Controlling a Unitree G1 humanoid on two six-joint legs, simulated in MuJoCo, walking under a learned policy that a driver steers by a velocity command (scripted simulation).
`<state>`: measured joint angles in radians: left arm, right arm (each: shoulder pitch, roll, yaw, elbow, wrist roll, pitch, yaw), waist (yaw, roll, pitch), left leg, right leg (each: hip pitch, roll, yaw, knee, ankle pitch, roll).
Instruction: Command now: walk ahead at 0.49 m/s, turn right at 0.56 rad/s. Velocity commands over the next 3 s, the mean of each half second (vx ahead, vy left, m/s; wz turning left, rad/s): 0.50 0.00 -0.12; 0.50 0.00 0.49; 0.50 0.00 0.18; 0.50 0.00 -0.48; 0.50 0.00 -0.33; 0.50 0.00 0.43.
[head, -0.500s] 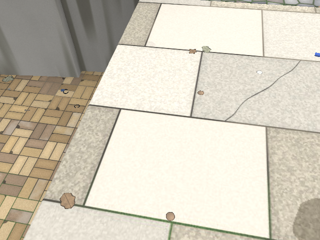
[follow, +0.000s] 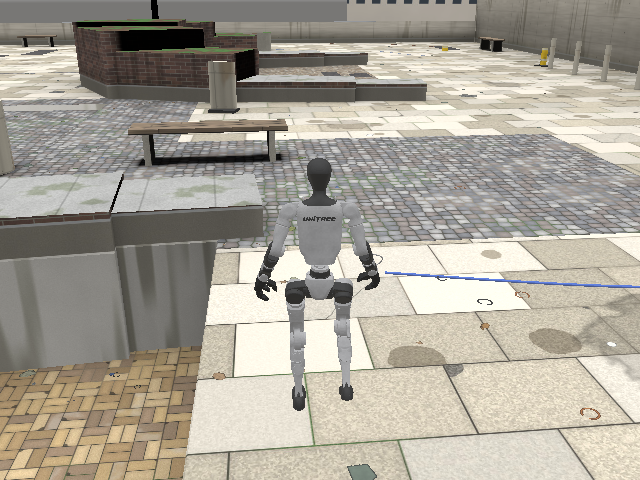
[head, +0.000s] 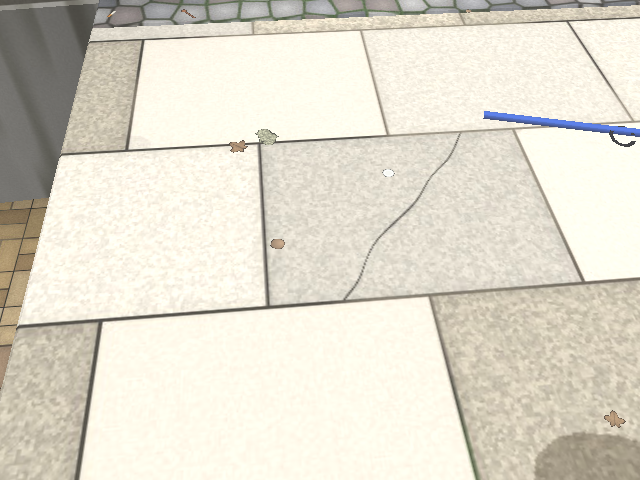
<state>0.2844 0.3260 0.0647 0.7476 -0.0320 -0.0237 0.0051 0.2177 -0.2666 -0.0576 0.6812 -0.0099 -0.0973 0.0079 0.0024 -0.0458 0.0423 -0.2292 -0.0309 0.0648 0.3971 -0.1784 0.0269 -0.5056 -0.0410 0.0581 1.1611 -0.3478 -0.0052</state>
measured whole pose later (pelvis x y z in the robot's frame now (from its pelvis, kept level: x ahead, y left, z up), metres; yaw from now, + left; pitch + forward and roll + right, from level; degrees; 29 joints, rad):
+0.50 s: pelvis +0.27 -0.08 +0.00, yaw -1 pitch +0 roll -1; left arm 0.24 0.26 0.05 0.74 0.01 -0.08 -0.02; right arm 0.28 -0.32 -0.06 0.81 0.04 -0.05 0.01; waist 0.01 0.04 0.05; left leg -0.53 0.10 -0.05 1.14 -0.30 -0.01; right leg -0.22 0.01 -0.12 0.40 -0.19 -0.05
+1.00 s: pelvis +0.55 +0.00 +0.00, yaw +16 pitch +1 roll +0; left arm 0.17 0.30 0.05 0.74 0.00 -0.11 0.00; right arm 0.26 -0.30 -0.07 0.70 0.01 -0.05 0.03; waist -0.02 -0.02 0.07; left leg -0.31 -0.10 0.00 0.47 -0.17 0.11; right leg -0.47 -0.07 0.05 1.16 -0.36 0.01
